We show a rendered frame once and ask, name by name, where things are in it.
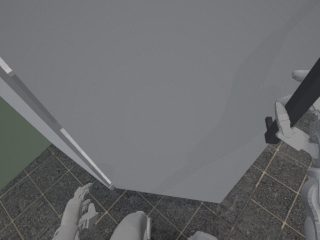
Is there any right robot forearm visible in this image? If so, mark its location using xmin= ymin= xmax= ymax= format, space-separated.
xmin=301 ymin=167 xmax=320 ymax=240

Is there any left robot hand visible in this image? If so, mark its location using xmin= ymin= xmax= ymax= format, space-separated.
xmin=60 ymin=183 xmax=99 ymax=232

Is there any right robot hand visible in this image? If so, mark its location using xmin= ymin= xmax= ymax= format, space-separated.
xmin=274 ymin=70 xmax=320 ymax=169

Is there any left robot forearm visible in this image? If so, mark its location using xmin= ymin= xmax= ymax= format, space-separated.
xmin=52 ymin=223 xmax=80 ymax=240

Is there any handle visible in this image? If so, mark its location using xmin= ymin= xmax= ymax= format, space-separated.
xmin=264 ymin=58 xmax=320 ymax=145

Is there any left robot thigh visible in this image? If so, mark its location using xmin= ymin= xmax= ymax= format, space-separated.
xmin=110 ymin=212 xmax=152 ymax=240

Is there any fridge door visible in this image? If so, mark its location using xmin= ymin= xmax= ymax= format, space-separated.
xmin=0 ymin=0 xmax=320 ymax=204

